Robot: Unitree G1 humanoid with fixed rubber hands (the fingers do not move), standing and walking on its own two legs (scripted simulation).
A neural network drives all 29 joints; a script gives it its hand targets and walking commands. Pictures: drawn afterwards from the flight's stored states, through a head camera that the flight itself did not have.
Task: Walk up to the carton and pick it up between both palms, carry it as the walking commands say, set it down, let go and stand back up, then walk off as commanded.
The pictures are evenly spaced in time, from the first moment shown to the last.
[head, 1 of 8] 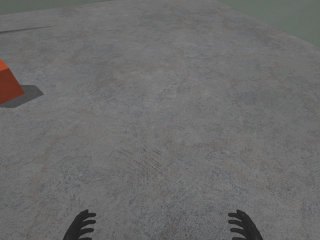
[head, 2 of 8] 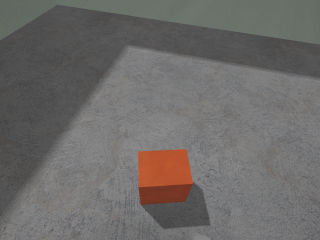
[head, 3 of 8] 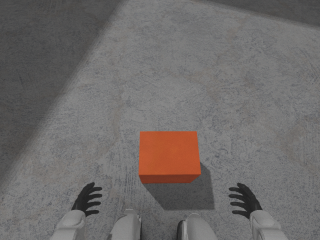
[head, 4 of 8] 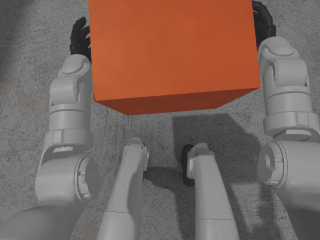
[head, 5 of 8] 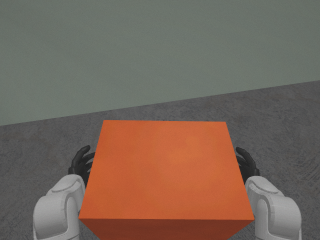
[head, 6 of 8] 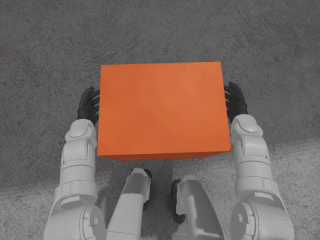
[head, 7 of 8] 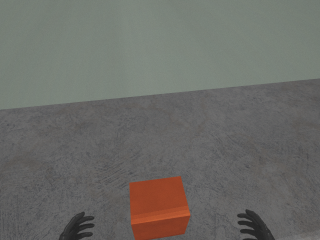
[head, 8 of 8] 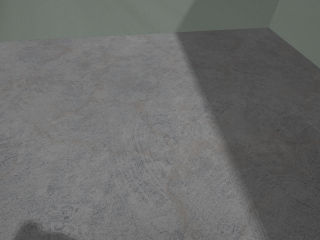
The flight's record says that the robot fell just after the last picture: no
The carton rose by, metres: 0.66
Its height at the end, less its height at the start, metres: +0.00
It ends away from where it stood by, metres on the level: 1.52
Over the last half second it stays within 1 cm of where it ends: yes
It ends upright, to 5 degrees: yes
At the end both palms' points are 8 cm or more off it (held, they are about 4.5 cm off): yes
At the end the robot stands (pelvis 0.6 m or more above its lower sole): yes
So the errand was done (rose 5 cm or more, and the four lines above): yes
